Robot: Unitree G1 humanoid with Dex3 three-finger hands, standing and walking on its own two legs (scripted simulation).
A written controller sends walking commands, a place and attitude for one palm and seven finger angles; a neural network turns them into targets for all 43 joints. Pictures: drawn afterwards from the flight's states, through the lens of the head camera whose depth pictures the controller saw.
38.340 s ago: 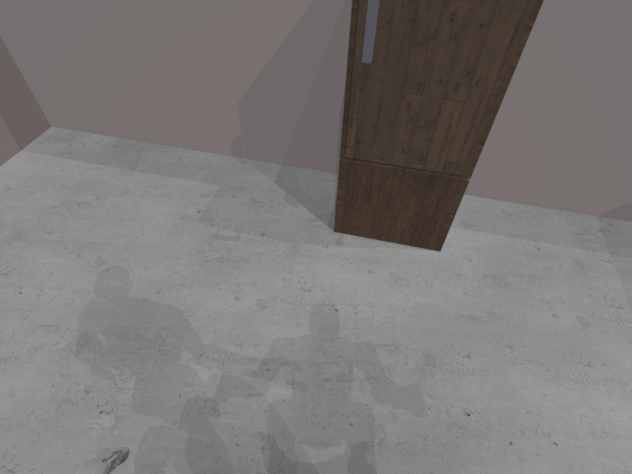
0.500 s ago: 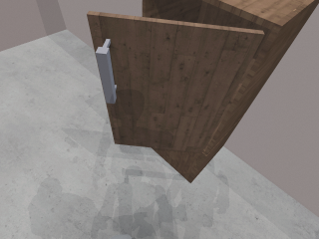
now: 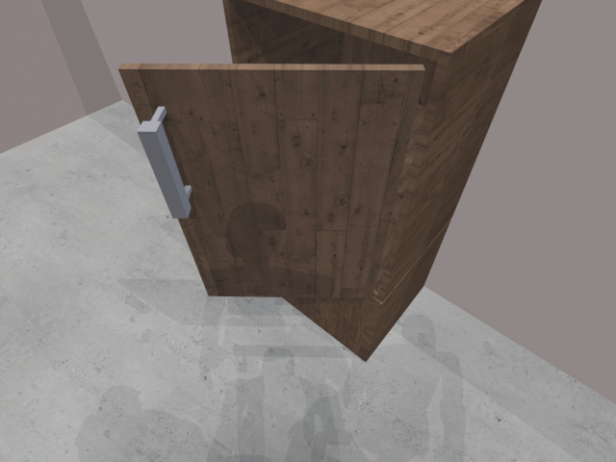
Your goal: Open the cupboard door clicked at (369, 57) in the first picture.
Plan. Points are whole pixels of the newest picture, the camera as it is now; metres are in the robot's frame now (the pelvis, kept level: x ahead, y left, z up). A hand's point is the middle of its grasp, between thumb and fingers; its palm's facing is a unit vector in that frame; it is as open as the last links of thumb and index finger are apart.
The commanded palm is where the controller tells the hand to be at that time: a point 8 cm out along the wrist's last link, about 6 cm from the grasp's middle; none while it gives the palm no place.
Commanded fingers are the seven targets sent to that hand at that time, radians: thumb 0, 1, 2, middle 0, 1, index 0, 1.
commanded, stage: come to a stop and stand still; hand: left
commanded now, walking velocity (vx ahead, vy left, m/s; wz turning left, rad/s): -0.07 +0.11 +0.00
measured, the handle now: (171, 165) +0.52 +0.25 +0.10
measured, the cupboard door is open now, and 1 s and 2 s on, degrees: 39 39 39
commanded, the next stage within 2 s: look again from close up in 0.86 s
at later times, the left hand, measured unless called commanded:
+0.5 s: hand out of the picture +0.04 +0.28 -0.17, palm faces +0.05 -0.95 -0.29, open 7.4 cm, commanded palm none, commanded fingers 0.00 0.90 0.90 -0.20 -0.30 -0.20 -0.30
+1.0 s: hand out of the picture -0.01 +0.31 -0.17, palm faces -0.04 -0.95 -0.30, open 7.4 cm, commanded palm none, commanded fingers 0.00 0.90 0.90 -0.20 -0.30 -0.20 -0.30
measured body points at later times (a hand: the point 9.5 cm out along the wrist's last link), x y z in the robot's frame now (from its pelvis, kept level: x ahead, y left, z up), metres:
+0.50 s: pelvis -0.02 +0.07 -0.01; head -0.02 +0.07 +0.44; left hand +0.03 +0.33 -0.15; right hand +0.10 -0.18 -0.14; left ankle +0.00 +0.12 -0.74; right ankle -0.04 -0.08 -0.74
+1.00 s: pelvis -0.05 +0.07 +0.00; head -0.05 +0.08 +0.45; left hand -0.01 +0.36 -0.15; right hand +0.00 -0.22 -0.13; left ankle +0.00 +0.12 -0.74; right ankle -0.04 -0.08 -0.74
